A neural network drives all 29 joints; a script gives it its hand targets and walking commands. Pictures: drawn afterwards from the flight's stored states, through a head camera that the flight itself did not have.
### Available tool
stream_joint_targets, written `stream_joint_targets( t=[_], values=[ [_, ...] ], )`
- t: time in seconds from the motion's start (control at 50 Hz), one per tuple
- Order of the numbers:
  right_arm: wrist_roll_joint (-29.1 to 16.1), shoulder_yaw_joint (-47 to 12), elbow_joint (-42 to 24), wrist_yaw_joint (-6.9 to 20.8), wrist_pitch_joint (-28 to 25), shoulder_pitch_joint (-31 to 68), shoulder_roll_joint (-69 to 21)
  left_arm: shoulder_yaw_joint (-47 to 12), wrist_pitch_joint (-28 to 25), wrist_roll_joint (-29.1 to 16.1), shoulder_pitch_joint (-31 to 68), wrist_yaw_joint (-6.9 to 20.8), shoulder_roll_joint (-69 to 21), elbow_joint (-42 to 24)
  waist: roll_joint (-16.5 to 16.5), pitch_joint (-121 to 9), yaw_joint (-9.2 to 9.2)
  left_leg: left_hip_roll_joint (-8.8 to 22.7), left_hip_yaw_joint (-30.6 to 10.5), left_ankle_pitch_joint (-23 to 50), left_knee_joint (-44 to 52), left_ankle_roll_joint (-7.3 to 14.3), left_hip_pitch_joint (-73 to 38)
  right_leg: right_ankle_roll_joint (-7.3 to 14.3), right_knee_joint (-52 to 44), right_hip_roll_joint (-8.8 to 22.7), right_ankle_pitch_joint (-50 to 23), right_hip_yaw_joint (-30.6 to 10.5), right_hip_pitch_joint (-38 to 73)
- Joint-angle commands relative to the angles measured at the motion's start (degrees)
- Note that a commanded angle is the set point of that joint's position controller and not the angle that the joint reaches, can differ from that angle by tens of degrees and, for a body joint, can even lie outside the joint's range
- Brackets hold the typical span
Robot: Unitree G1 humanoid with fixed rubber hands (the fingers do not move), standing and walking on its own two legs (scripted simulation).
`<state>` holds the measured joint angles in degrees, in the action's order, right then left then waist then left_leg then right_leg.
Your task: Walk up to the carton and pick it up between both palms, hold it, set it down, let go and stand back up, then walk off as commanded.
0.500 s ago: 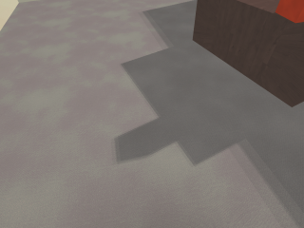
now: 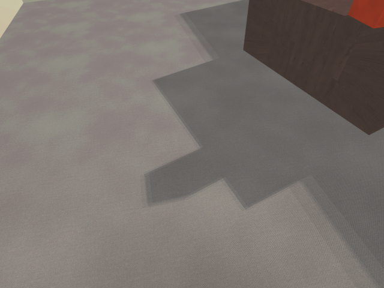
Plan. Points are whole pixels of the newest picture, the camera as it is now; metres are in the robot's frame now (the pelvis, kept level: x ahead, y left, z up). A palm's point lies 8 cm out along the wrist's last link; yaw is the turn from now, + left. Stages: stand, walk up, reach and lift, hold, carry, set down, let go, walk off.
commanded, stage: stand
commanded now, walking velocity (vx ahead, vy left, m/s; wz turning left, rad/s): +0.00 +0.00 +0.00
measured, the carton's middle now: out of the picture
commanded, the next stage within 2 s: walk up in 0.30 s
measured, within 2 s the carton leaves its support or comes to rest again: neither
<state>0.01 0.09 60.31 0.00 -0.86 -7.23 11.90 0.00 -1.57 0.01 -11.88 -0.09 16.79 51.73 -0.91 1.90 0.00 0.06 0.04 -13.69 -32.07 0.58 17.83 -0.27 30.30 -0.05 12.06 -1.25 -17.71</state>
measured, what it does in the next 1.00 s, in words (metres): steps to the right, turning right: right foot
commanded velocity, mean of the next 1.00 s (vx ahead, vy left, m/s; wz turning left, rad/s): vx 0.00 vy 0.00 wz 0.00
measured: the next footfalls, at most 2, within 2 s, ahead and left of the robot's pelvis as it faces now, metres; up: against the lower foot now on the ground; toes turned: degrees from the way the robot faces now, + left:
right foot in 0.78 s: +0.10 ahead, -0.16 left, +0.00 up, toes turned -12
left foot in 1.34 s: +0.38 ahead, -0.02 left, +0.00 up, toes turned -26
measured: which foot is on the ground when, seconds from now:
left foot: down 0.00-0.78, up 0.80-1.00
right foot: down 0.00-0.54, up 0.56-0.76, down 0.78-1.00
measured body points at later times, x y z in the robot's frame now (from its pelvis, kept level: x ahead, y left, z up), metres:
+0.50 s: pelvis +0.00 +0.00 +0.00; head +0.01 +0.00 +0.45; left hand +0.09 +0.28 -0.12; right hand +0.09 -0.24 -0.15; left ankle +0.04 +0.11 -0.73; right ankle +0.05 -0.13 -0.73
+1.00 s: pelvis +0.07 -0.08 +0.01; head +0.06 -0.15 +0.45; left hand +0.21 +0.19 -0.07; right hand +0.10 -0.38 -0.15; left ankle +0.09 +0.06 -0.67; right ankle +0.06 -0.15 -0.73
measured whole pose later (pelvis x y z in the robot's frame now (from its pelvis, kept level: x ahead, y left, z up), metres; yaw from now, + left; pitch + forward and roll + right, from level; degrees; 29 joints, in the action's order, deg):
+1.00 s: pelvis +0.07 -0.08 +0.01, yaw -17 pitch +0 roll +3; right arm 0.0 4.4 57.6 2.2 -2.5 -5.9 21.1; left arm 0.0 -1.4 0.0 -15.5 4.5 17.8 51.7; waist -7.0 1.5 0.0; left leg 3.0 5.8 -22.5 -53.0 -0.7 22.5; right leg 3.5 28.8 -2.7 14.4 -3.7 -13.8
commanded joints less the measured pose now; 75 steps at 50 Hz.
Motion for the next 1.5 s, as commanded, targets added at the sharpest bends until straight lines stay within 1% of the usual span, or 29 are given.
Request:
stream_joint_targets(
  t=[0.0,0.46,0.48,0.5,0.52,0.54,0.58,0.64,0.7,0.72,0.74,0.76,0.78,0.8,0.82,0.86,0.9,1.0,1.14,1.2,1.26,1.28,1.3,1.32,1.34,1.36,1.38,1.44,1.48],
  values=[
    [0.88,4.0,-1.74,-0.22,-2.61,3.82,17.82,3.23,-1.96,0.47,2.75,-0.49,12.36,1.66,-2.13,-6.71,0.16,7.87,-8.95,0.96,15.05,1.49,-6.82,2.68,-7.79,5.86,-3.0,-6.46,7.19],
    [0.93,4.09,-1.59,-0.24,-2.69,3.54,17.88,3.26,-1.92,0.52,2.43,-0.46,12.3,1.71,-1.86,-7.47,0.2,7.97,-8.9,1.29,15.11,1.36,-7.11,2.64,-7.5,5.82,-3.29,-6.25,7.56],
    [3.97,8.11,-6.89,0.83,-3.92,0.58,26.52,6.81,-0.19,2.45,1.47,2.96,16.83,-5.51,-3.48,-10.22,-1.43,9.97,-4.77,-23.28,13.8,3.04,-26.07,4.17,-3.28,0.76,15.05,-9.12,-12.55],
    [4.2,9.75,-4.97,0.78,-4.19,-4.07,28.98,6.65,0.56,2.28,5.45,4.07,15.47,-6.19,-11.18,-7.8,-4.23,17.48,-12.84,-32.3,20.85,6.44,-32.3,3.33,6.05,-0.33,15.58,-5.06,-26.0],
    [4.09,10.87,-6.11,0.51,-4.42,-2.33,31.2,6.82,1.07,3.02,7.17,4.57,15.4,-6.7,-15.58,-5.57,-4.82,26.71,-20.23,-35.87,25.81,9.62,-27.53,2.54,18.34,1.63,12.97,-1.76,-29.52],
    [4.11,10.92,-7.89,0.64,-4.62,1.32,31.03,7.15,1.32,3.39,6.89,4.87,17.39,-6.53,-11.47,-2.57,-3.35,29.93,-20.92,-37.6,26.83,12.14,-21.0,1.48,23.82,5.56,12.87,-1.48,-29.33],
    [3.91,10.53,-9.74,1.02,-4.63,4.38,28.63,7.7,1.47,2.94,3.07,5.95,19.28,-5.31,-7.05,-0.34,-0.83,28.47,-16.71,-35.49,27.39,12.6,-14.33,0.07,27.03,8.0,11.51,-1.63,-24.83],
    [4.12,10.75,-11.56,1.73,-4.84,9.0,28.56,8.16,2.0,2.43,-1.44,7.51,18.1,-4.46,-11.38,-0.31,1.55,24.1,-8.16,-30.21,25.29,10.61,-9.84,-0.52,23.57,9.08,10.11,1.33,-15.9],
    [4.33,10.8,-11.92,2.48,-4.57,10.33,28.44,8.26,1.74,2.03,-3.61,7.59,17.3,-3.98,-11.61,-3.36,2.6,21.99,-1.91,-24.35,17.65,9.16,-10.24,1.38,10.34,9.2,14.69,3.01,-6.63],
    [4.29,10.53,-12.11,2.54,-4.07,10.6,27.2,8.54,1.06,1.99,-7.87,7.11,17.2,-2.38,-8.04,-6.35,4.59,18.67,3.24,-22.51,9.06,7.87,-6.83,2.1,2.36,7.89,12.08,3.11,2.79],
    [4.47,9.59,-12.14,2.61,-3.31,10.44,23.62,9.41,0.12,2.22,-14.82,6.09,18.8,0.97,2.46,-8.06,7.41,11.33,9.69,-18.92,-9.83,5.26,1.91,3.84,-5.52,4.76,11.46,-2.2,15.08],
    [3.52,7.57,-12.62,3.13,-2.81,7.67,17.9,10.2,-0.76,2.75,-16.17,4.75,23.31,1.0,15.45,-5.17,7.48,2.41,10.48,-19.39,-27.74,1.51,18.4,6.92,-12.68,8.59,24.23,-21.28,20.64],
    [2.79,6.93,-14.28,3.37,-2.83,9.27,17.23,10.04,-1.31,2.42,-11.01,3.91,25.97,-1.52,17.55,0.39,4.82,-3.2,1.77,-18.5,-31.91,-1.06,30.57,11.22,-22.28,14.38,34.14,-43.19,16.39],
    [1.96,7.58,-14.01,3.1,-3.35,8.35,21.73,9.93,-0.85,1.52,-5.64,3.57,27.31,-2.83,14.99,2.0,2.64,-0.3,-4.28,-16.37,-32.1,-0.58,26.21,12.21,-29.21,17.84,44.14,-50.29,8.92],
    [1.82,7.76,-12.51,3.21,-3.73,7.26,23.6,9.35,-0.8,1.32,-2.57,3.39,26.23,-3.32,12.97,3.23,1.16,0.78,-4.89,-13.45,-31.66,-0.4,23.84,11.57,-27.58,16.36,40.69,-45.75,8.16],
    [1.82,7.95,-11.35,3.64,-3.63,6.01,23.38,8.5,-1.17,1.12,-2.03,2.94,22.49,-3.66,10.7,1.28,0.41,2.58,-3.93,-8.55,-26.75,-0.57,22.13,9.12,-22.52,11.41,26.42,-33.96,13.93],
    [1.79,8.02,-11.44,3.78,-3.3,6.13,23.12,8.25,-1.92,0.8,-4.75,2.91,20.56,-3.73,9.88,-2.89,0.97,2.7,-3.28,-7.27,-22.77,-0.98,21.24,7.83,-21.17,9.31,17.97,-29.62,20.38],
    [1.71,7.78,-12.55,3.56,-3.49,9.78,23.22,8.42,-3.12,0.41,-9.26,2.15,19.55,-2.98,8.75,-3.2,2.56,2.78,-3.59,-4.46,-16.69,-1.53,23.84,8.31,-19.64,9.09,3.51,-27.59,28.46],
    [1.98,7.66,-14.52,3.1,-4.46,14.22,22.53,8.78,-3.87,0.54,-12.55,1.36,19.34,-2.87,9.81,-1.86,4.07,1.63,-3.97,-7.35,-10.47,-1.1,26.58,12.85,-13.84,9.61,-14.16,-28.19,35.15],
    [1.76,7.73,-15.08,2.91,-4.98,14.99,22.18,8.78,-3.91,0.89,-11.72,1.04,19.6,-3.42,10.67,-1.01,3.89,1.03,-4.46,-6.79,-5.65,-0.51,23.76,12.94,-11.42,9.38,-19.91,-29.07,33.7],
    [1.32,7.95,-14.27,2.51,-5.56,11.62,22.0,8.42,-3.79,1.19,-7.63,0.71,19.84,-4.58,11.66,-1.42,1.35,0.71,-5.47,-4.7,2.3,0.51,12.95,10.88,-6.49,7.33,-23.56,-28.4,27.13],
    [1.32,8.24,-12.84,2.12,-5.76,6.94,22.22,8.01,-3.8,0.99,-3.4,0.75,19.68,-5.82,9.92,-3.5,-2.28,0.87,-5.61,-0.82,8.46,1.66,1.83,8.64,-1.38,4.77,-25.43,-24.99,20.33],
    [1.41,9.22,-9.9,1.43,-5.91,-3.66,23.53,7.6,-3.84,0.57,2.0,0.86,19.02,-7.38,5.77,-9.26,-8.35,3.39,-5.44,8.74,14.91,3.13,-19.38,5.39,9.62,1.01,-22.64,-18.48,7.43],
    [3.38,11.36,-8.17,0.55,-6.04,-12.88,28.92,6.2,-3.78,-0.09,2.34,0.84,14.26,-8.52,-6.69,-15.78,-12.18,14.29,-14.76,0.9,14.92,4.94,-39.21,3.48,23.96,-4.08,-3.29,-12.93,-11.06],
    [4.0,11.78,-8.85,0.27,-6.02,-13.5,31.95,4.57,-3.84,-0.65,2.09,0.31,11.4,-9.16,-11.03,-12.94,-10.78,26.03,-30.14,-14.05,19.03,6.79,-42.57,3.4,31.37,-6.81,18.04,-9.14,-25.8],
    [3.41,11.47,-10.07,0.61,-6.48,-9.28,32.18,4.6,-3.47,-0.01,1.51,-0.26,16.97,-7.68,-6.64,-7.09,-8.79,30.45,-37.31,-25.26,24.53,7.44,-33.8,3.45,37.81,-2.98,15.93,-6.42,-30.49],
    [2.57,11.07,-9.74,1.04,-6.77,-6.12,30.91,4.97,-3.56,-0.01,0.71,0.24,20.44,-5.87,-6.36,-1.36,-6.86,30.58,-34.14,-21.48,22.99,8.63,-26.28,2.91,40.59,1.7,11.5,-6.16,-29.33],
    [2.46,8.46,-12.11,1.68,-6.76,-0.82,22.82,5.04,-3.17,-0.91,-4.93,2.46,18.8,-1.56,-7.48,2.68,-2.66,18.31,-9.38,-3.34,21.49,7.17,-17.55,1.84,35.86,5.45,0.84,-3.66,-20.4],
    [2.91,8.32,-12.29,2.02,-6.71,-4.05,22.99,4.97,-2.68,-0.98,-2.33,3.36,17.57,-2.29,-7.83,2.14,-3.33,16.49,-3.49,10.56,18.22,7.27,-17.18,1.39,32.26,5.11,0.83,-1.67,-19.5]
  ],
)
